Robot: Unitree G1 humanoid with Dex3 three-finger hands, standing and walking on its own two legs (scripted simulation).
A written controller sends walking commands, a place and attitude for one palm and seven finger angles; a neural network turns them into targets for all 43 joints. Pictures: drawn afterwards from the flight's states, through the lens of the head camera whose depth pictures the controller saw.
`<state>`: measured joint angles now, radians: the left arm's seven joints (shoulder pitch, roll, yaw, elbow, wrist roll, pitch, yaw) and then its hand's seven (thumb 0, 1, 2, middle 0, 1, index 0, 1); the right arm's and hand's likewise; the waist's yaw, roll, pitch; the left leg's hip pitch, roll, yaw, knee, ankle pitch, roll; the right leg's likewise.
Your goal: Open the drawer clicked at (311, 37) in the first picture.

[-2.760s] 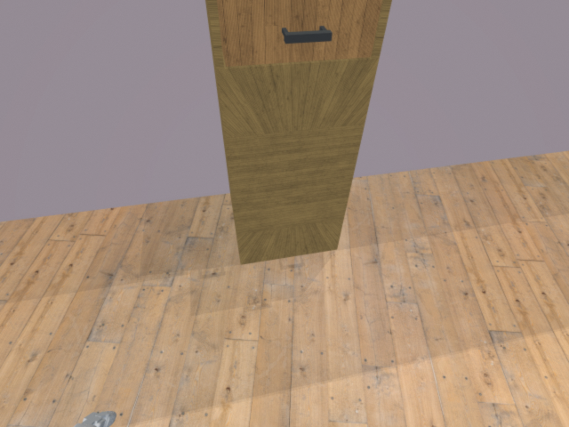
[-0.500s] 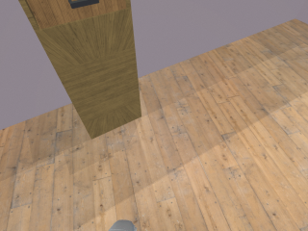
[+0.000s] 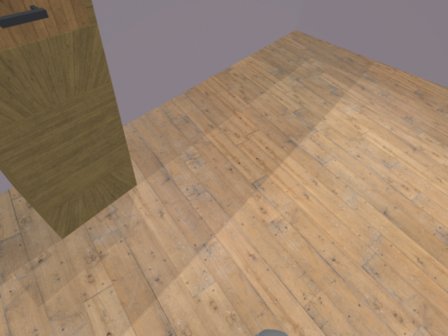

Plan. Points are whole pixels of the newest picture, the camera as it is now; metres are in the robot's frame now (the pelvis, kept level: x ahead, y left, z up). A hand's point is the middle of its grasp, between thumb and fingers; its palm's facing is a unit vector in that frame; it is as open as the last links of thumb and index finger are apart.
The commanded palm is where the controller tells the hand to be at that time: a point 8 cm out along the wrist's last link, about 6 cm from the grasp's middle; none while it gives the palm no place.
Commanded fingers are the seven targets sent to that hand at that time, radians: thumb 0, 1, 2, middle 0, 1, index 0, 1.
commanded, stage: walk to a spot facing it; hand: left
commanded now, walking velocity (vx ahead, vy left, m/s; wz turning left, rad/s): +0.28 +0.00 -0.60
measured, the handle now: (19, 15) +0.76 +0.59 +0.17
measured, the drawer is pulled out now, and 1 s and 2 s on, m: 0.00 0.00 0.00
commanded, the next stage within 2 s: turn to face it in 1.22 s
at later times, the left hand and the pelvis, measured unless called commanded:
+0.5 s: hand out of the picture +0.15 +0.11 -0.17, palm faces -0.23 -0.95 -0.19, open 7.4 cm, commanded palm none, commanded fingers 0.00 0.90 0.90 -0.20 -0.30 -0.20 -0.30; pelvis +0.09 -0.07 +0.00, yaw -16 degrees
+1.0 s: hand (198, 211) +0.46 +0.09 -0.17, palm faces -0.39 -0.90 -0.17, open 7.4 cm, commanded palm none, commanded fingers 0.00 0.90 0.90 -0.20 -0.30 -0.20 -0.30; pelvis +0.32 -0.06 +0.00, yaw -29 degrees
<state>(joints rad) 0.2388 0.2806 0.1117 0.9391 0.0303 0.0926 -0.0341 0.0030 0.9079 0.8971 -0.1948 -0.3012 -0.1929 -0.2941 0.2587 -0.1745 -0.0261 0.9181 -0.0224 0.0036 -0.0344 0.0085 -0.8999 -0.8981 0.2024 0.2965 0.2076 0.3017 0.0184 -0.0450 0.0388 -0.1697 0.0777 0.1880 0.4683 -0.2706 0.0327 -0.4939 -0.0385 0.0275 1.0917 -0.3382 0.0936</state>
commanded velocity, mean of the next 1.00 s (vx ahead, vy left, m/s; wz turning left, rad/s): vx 0.34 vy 0.00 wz -0.45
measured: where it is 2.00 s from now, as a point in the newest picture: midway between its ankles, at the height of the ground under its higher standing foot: (268, 281)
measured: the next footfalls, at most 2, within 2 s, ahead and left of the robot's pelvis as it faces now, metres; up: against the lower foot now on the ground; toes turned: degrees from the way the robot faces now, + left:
right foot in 0.22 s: +0.03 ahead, -0.17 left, +0.00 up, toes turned -16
left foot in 0.66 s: +0.36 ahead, +0.00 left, +0.00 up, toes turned -12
